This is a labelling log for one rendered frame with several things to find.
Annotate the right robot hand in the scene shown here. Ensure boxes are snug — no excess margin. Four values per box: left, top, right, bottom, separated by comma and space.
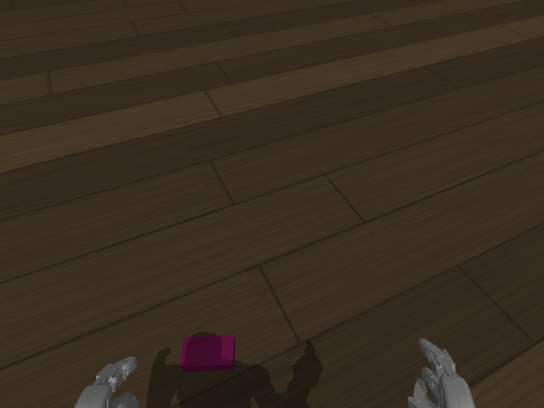
408, 338, 475, 408

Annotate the carton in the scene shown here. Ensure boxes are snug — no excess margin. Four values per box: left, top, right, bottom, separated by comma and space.
180, 336, 235, 372

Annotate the left robot hand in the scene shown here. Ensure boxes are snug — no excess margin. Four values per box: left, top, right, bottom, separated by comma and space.
74, 356, 139, 408

